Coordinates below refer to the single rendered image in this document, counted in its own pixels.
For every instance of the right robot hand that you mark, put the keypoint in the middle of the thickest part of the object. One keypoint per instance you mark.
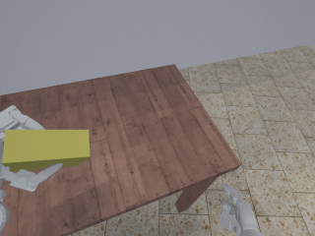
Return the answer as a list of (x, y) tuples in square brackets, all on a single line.
[(238, 217)]

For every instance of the table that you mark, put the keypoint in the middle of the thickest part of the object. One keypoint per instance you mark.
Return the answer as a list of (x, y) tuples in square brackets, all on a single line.
[(150, 137)]

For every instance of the left robot hand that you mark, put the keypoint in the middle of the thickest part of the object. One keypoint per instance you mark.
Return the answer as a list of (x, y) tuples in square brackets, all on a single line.
[(12, 119)]

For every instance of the sponge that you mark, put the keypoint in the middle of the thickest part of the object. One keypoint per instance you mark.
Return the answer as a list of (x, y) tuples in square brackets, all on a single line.
[(39, 149)]

